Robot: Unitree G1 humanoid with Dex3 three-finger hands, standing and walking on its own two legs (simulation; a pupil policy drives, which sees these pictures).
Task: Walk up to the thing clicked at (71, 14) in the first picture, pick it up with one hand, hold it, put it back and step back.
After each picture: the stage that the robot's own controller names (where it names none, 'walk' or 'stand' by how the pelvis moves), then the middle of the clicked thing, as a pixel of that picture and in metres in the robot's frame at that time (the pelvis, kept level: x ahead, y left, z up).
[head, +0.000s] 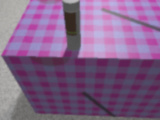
stand; (72, 25) +0.63 +0.08 +0.06
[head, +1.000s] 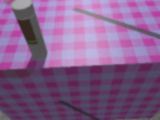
walk; (32, 32) +0.53 +0.24 +0.08
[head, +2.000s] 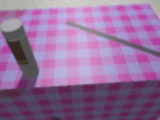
stand; (22, 52) +0.46 +0.25 +0.06
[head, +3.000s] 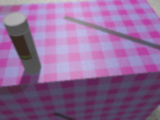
walk; (25, 47) +0.47 +0.23 +0.06
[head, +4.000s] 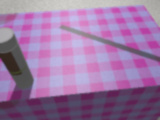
stand; (15, 62) +0.41 +0.27 +0.06
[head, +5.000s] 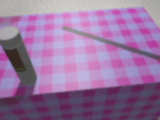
stand; (20, 59) +0.44 +0.26 +0.05
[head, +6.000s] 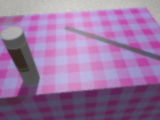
stand; (23, 59) +0.44 +0.25 +0.05
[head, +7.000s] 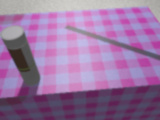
stand; (23, 59) +0.43 +0.25 +0.05
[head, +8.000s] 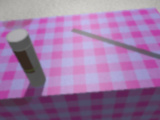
rise first; (29, 61) +0.43 +0.26 +0.06
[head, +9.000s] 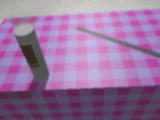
go down; (34, 55) +0.46 +0.25 +0.06
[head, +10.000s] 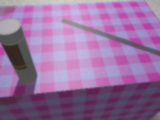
go down; (19, 55) +0.43 +0.23 +0.07
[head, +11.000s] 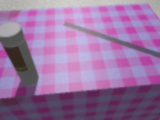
approach; (21, 57) +0.43 +0.24 +0.07
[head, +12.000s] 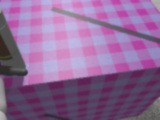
close; (4, 45) +0.44 +0.25 +0.10
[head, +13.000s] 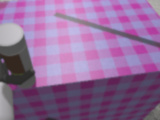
lift; (18, 61) +0.38 +0.21 +0.10
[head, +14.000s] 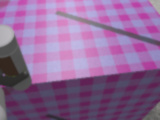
lift; (12, 63) +0.37 +0.23 +0.10
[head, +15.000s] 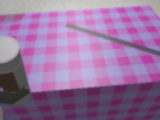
lift; (12, 77) +0.30 +0.22 +0.15
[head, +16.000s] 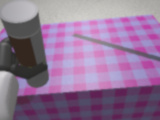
hold; (30, 52) +0.31 +0.16 +0.24
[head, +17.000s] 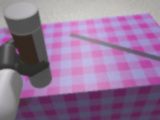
hold; (33, 52) +0.33 +0.16 +0.22
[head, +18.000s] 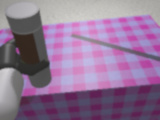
crouch; (33, 51) +0.33 +0.16 +0.23
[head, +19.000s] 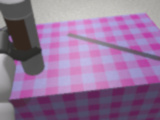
crouch; (25, 39) +0.37 +0.18 +0.24
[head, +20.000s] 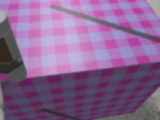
lower; (6, 51) +0.42 +0.23 +0.10
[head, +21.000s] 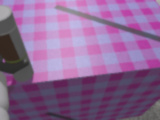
lower; (12, 49) +0.41 +0.22 +0.11
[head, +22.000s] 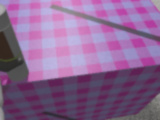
lower; (7, 48) +0.42 +0.23 +0.11
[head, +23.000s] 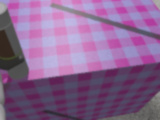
lower; (8, 46) +0.43 +0.23 +0.11
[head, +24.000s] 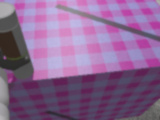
loosen; (14, 46) +0.42 +0.22 +0.11
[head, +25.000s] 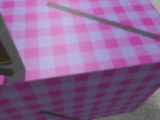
withdraw; (3, 49) +0.42 +0.23 +0.11
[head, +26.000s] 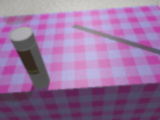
sink last; (33, 61) +0.41 +0.23 +0.08
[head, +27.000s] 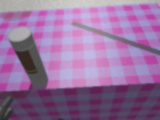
stand; (31, 60) +0.41 +0.23 +0.06
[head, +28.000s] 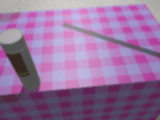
stand; (23, 63) +0.41 +0.24 +0.06
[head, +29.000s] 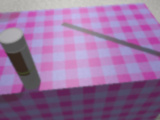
stand; (23, 62) +0.41 +0.24 +0.06
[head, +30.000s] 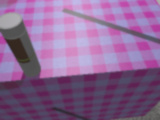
walk; (23, 49) +0.44 +0.23 +0.07
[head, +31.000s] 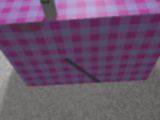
walk; out of the picture +0.77 +0.23 +0.08
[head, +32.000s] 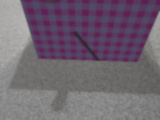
stand; out of the picture +1.18 +0.15 +0.08
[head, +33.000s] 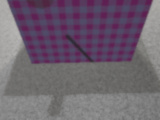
stand; out of the picture +1.15 +0.20 +0.06
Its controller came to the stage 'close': yes
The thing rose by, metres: 0.21
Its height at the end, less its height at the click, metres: +0.00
